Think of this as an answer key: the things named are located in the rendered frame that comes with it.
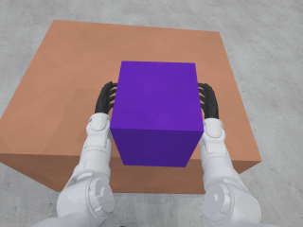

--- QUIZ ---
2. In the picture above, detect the robot right hand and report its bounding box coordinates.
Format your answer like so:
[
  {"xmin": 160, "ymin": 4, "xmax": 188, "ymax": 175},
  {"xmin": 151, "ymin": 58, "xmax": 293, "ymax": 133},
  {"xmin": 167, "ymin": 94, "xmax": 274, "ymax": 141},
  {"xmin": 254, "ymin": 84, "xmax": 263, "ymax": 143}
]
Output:
[{"xmin": 198, "ymin": 82, "xmax": 219, "ymax": 119}]

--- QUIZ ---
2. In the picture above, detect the robot left hand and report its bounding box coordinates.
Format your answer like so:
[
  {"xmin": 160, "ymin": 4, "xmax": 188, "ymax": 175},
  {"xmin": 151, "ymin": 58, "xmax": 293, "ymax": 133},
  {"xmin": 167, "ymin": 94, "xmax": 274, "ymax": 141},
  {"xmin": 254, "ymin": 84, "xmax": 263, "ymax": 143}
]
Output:
[{"xmin": 95, "ymin": 81, "xmax": 117, "ymax": 114}]

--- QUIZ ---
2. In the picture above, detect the robot left upper arm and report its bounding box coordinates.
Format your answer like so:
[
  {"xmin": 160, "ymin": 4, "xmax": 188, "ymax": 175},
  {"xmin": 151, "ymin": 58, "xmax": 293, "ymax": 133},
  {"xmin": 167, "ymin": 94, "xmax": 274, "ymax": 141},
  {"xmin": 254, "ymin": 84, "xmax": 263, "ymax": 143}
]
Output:
[{"xmin": 31, "ymin": 177, "xmax": 116, "ymax": 227}]

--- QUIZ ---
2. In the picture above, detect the carton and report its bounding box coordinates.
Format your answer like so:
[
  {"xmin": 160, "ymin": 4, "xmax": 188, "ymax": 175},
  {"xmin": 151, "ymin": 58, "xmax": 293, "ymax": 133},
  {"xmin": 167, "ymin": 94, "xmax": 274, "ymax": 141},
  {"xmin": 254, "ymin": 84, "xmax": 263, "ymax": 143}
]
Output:
[{"xmin": 109, "ymin": 61, "xmax": 205, "ymax": 167}]

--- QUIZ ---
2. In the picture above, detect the pedestal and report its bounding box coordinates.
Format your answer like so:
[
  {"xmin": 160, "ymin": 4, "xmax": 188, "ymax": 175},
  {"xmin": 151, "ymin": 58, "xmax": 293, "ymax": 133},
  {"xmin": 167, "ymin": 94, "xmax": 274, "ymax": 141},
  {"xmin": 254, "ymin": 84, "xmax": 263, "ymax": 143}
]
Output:
[{"xmin": 0, "ymin": 20, "xmax": 262, "ymax": 195}]

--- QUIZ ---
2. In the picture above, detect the robot right upper arm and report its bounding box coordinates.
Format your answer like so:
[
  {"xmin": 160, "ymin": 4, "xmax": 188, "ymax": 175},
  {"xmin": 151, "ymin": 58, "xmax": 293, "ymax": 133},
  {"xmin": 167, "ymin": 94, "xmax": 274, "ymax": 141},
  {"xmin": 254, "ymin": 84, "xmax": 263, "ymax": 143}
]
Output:
[{"xmin": 201, "ymin": 183, "xmax": 279, "ymax": 227}]

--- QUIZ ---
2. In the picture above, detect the robot right forearm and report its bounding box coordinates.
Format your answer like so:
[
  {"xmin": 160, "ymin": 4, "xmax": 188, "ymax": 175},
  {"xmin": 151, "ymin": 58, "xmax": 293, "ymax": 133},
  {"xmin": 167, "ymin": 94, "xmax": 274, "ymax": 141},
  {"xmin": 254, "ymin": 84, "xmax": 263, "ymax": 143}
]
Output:
[{"xmin": 199, "ymin": 117, "xmax": 252, "ymax": 196}]

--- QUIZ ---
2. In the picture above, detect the robot left forearm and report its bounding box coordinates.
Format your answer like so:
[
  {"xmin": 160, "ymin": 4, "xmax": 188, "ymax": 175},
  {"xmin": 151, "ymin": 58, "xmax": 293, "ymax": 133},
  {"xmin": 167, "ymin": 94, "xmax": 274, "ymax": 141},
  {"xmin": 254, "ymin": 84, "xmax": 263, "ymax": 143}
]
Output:
[{"xmin": 56, "ymin": 113, "xmax": 113, "ymax": 214}]

